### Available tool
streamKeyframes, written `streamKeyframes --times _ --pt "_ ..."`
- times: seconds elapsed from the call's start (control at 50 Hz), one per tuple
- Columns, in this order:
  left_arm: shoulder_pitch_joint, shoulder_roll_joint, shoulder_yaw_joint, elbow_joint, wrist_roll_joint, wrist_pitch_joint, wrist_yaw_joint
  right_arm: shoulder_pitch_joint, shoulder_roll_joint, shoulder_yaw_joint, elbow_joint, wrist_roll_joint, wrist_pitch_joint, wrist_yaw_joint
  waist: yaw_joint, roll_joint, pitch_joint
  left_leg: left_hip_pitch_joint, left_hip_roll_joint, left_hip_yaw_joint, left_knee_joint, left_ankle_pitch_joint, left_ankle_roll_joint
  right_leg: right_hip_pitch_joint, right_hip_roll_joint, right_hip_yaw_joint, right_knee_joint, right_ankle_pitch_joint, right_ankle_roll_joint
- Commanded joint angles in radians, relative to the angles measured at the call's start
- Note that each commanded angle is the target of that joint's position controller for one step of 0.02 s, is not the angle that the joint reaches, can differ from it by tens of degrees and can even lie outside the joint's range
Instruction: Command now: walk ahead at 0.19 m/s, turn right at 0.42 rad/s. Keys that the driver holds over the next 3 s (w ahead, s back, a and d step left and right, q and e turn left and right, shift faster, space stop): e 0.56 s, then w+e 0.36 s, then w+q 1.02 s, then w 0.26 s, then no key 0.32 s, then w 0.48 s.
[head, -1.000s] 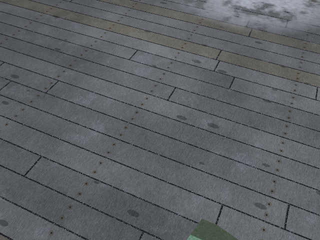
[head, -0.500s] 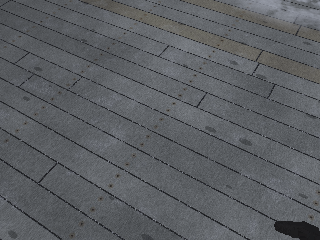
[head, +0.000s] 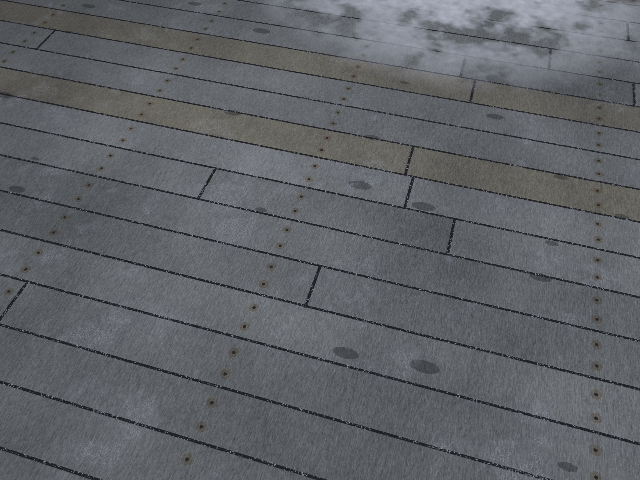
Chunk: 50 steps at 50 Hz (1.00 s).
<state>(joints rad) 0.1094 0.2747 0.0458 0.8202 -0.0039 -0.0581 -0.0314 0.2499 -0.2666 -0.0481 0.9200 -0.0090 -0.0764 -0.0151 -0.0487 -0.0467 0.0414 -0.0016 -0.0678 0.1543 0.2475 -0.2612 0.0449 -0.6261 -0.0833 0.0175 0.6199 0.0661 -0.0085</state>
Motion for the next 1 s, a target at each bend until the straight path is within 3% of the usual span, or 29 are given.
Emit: streamKeyframes --times 0.02,0.06,0.08,0.1,0.12,0.14,0.16,0.18,0.2,0.22,0.26,0.34,0.4,0.46,0.52,0.54,0.56,0.58,0.6,0.62,0.64,0.66,0.76,0.86,0.96,1.0 --pt "-0.022 0.097 0.025 -0.099 0.005 -0.007 -0.025 -0.037 -0.190 -0.046 -0.055 0.020 0.026 -0.025 0.035 0.115 -0.040 0.015 0.316 -0.045 0.093 0.709 0.102 0.074 0.031 -0.035 -0.030 -0.108 -0.031" --pt "0.117 0.145 0.054 -0.081 0.005 -0.010 -0.032 -0.062 -0.191 -0.050 -0.076 0.026 0.051 -0.039 0.106 0.102 -0.108 0.013 0.286 -0.023 0.322 0.786 0.061 0.230 0.090 -0.071 -0.108 -0.124 -0.070" --pt "0.205 0.213 0.080 -0.066 0.008 -0.012 -0.020 -0.022 -0.176 -0.044 -0.087 0.015 0.056 -0.041 0.134 0.011 -0.175 -0.066 0.207 0.008 0.544 0.641 0.002 0.403 0.072 0.000 -0.173 0.172 -0.112" --pt "0.221 0.304 0.098 -0.085 0.011 0.000 0.003 0.068 -0.097 -0.018 -0.115 -0.034 0.046 -0.029 0.065 -0.210 -0.284 -0.383 0.077 0.012 0.885 -0.058 -0.073 0.710 -0.159 0.309 -0.078 0.644 -0.247" --pt "0.216 0.285 0.086 -0.118 0.020 0.004 0.006 0.088 -0.084 -0.003 -0.128 -0.018 0.032 -0.011 0.066 -0.231 -0.451 -0.598 -0.053 -0.171 1.140 -0.468 -0.095 0.881 -0.314 0.658 -0.167 0.542 -0.429" --pt "0.175 0.225 0.074 -0.147 0.015 0.010 0.003 0.030 -0.156 -0.021 -0.126 0.011 0.027 0.002 0.105 -0.077 -0.433 -0.639 0.019 -0.273 1.178 -0.393 -0.075 0.825 -0.262 0.568 -0.206 0.382 -0.389" --pt "0.113 0.189 0.064 -0.160 0.004 0.014 0.009 -0.039 -0.154 -0.022 -0.149 0.025 0.031 -0.001 0.093 -0.014 -0.322 -0.671 0.052 -0.256 1.132 -0.306 -0.067 0.711 -0.215 0.462 -0.227 0.236 -0.335" --pt "0.078 0.167 0.058 -0.164 -0.005 0.020 0.015 -0.064 -0.147 -0.024 -0.145 0.015 0.042 -0.013 0.072 0.061 -0.227 -0.665 0.088 -0.248 1.051 -0.246 -0.073 0.577 -0.172 0.398 -0.260 0.124 -0.290" --pt "0.053 0.155 0.055 -0.170 -0.005 0.026 0.023 -0.073 -0.160 -0.032 -0.152 0.005 0.055 -0.024 0.050 0.042 -0.187 -0.616 0.109 -0.253 0.973 -0.207 -0.074 0.472 -0.143 0.372 -0.288 0.033 -0.268" --pt "0.041 0.157 0.055 -0.178 0.007 0.034 0.026 -0.067 -0.156 -0.033 -0.155 0.004 0.066 -0.026 0.032 0.001 -0.166 -0.559 0.101 -0.243 0.924 -0.183 -0.076 0.398 -0.111 0.357 -0.311 -0.017 -0.255" --pt "0.036 0.176 0.065 -0.192 0.015 0.040 0.034 -0.044 -0.127 -0.027 -0.153 0.002 0.071 -0.032 0.022 -0.045 -0.165 -0.515 0.081 -0.228 0.810 -0.160 -0.092 0.351 -0.079 0.326 -0.321 0.000 -0.251" --pt "0.046 0.201 0.078 -0.210 0.001 0.056 0.059 -0.075 -0.117 -0.024 -0.163 0.001 0.073 -0.039 0.042 -0.054 -0.199 -0.491 0.067 -0.246 0.657 -0.081 -0.124 0.351 -0.062 0.347 -0.313 -0.129 -0.234" --pt "0.038 0.195 0.078 -0.222 0.002 0.071 0.067 -0.104 -0.120 -0.025 -0.175 0.007 0.068 -0.035 0.056 -0.086 -0.174 -0.463 0.055 -0.253 0.568 -0.049 -0.127 0.322 -0.041 0.384 -0.323 -0.291 -0.210" --pt "0.048 0.189 0.078 -0.229 0.002 0.083 0.067 -0.108 -0.126 -0.029 -0.184 0.013 0.051 -0.024 0.066 -0.113 -0.165 -0.423 0.041 -0.255 0.462 -0.065 -0.113 0.352 -0.040 0.439 -0.303 -0.291 -0.197" --pt "0.031 0.181 0.075 -0.242 -0.012 0.097 0.070 -0.035 -0.134 -0.038 -0.167 0.019 0.033 -0.008 0.022 -0.120 -0.162 -0.282 0.037 -0.229 0.208 0.035 -0.075 0.346 -0.008 0.461 -0.240 -0.233 -0.157" --pt "0.052 0.157 0.068 -0.243 -0.016 0.101 0.072 -0.001 -0.174 -0.051 -0.161 0.010 0.032 -0.008 0.018 -0.076 -0.165 -0.181 0.119 -0.274 0.120 0.086 -0.043 0.282 0.039 0.423 -0.177 -0.306 -0.112" --pt "0.108 0.094 0.054 -0.240 -0.007 0.102 0.069 -0.005 -0.245 -0.066 -0.175 -0.011 0.041 -0.014 0.062 0.146 -0.173 -0.084 0.355 -0.476 0.068 0.151 0.042 0.152 0.158 0.263 0.064 -0.550 -0.051" --pt "0.071 0.141 0.070 -0.287 -0.011 0.087 0.062 -0.027 -0.279 -0.076 -0.177 -0.045 0.049 -0.008 0.064 0.375 -0.116 -0.147 0.473 -0.703 -0.001 0.142 0.185 -0.034 0.238 0.124 0.251 -0.678 -0.013" --pt "0.076 0.212 0.089 -0.268 -0.002 0.079 0.060 -0.079 -0.223 -0.063 -0.214 -0.040 0.044 -0.012 0.060 0.265 -0.096 -0.151 0.457 -0.657 -0.009 0.003 0.190 -0.058 0.158 0.153 0.390 -0.591 0.005" --pt "0.080 0.219 0.096 -0.250 -0.007 0.083 0.056 -0.105 -0.178 -0.054 -0.221 -0.020 0.043 -0.019 0.064 0.212 -0.081 -0.146 0.393 -0.564 -0.008 -0.121 0.137 -0.079 0.143 0.134 0.428 -0.503 0.013" --pt "0.102 0.190 0.091 -0.230 -0.004 0.091 0.056 -0.107 -0.165 -0.049 -0.228 0.002 0.041 -0.025 0.062 0.204 -0.074 -0.112 0.346 -0.509 -0.012 -0.186 0.101 -0.106 0.131 0.114 0.474 -0.453 0.032" --pt "0.099 0.171 0.084 -0.233 0.000 0.092 0.051 -0.092 -0.160 -0.045 -0.222 0.014 0.039 -0.031 0.046 0.205 -0.051 -0.091 0.343 -0.482 -0.023 -0.192 0.101 -0.151 0.113 0.103 0.523 -0.414 0.047" --pt "-0.013 0.111 0.060 -0.291 -0.015 0.063 0.030 0.038 -0.177 -0.051 -0.209 0.001 0.025 -0.035 -0.038 0.197 -0.019 -0.011 0.337 -0.359 -0.081 -0.166 0.114 -0.201 0.057 0.032 0.433 -0.318 0.079" --pt "-0.053 0.078 0.042 -0.324 -0.018 0.046 0.006 0.049 -0.220 -0.071 -0.207 0.009 0.012 -0.014 -0.046 0.201 0.004 -0.052 0.363 -0.239 -0.099 -0.068 0.121 -0.076 0.020 -0.013 0.212 -0.287 0.057" --pt "-0.048 0.070 0.033 -0.328 -0.023 0.041 -0.008 0.071 -0.234 -0.078 -0.176 0.038 0.011 0.019 -0.026 0.185 0.024 -0.124 0.383 -0.182 -0.067 -0.017 0.120 0.142 0.038 -0.062 0.030 -0.360 -0.016" --pt "0.080 0.093 0.049 -0.285 -0.023 0.035 -0.005 0.046 -0.227 -0.070 -0.161 0.053 0.017 0.030 0.071 0.152 -0.005 -0.209 0.364 -0.148 0.047 0.131 0.102 0.391 0.093 -0.107 -0.119 -0.285 -0.063"
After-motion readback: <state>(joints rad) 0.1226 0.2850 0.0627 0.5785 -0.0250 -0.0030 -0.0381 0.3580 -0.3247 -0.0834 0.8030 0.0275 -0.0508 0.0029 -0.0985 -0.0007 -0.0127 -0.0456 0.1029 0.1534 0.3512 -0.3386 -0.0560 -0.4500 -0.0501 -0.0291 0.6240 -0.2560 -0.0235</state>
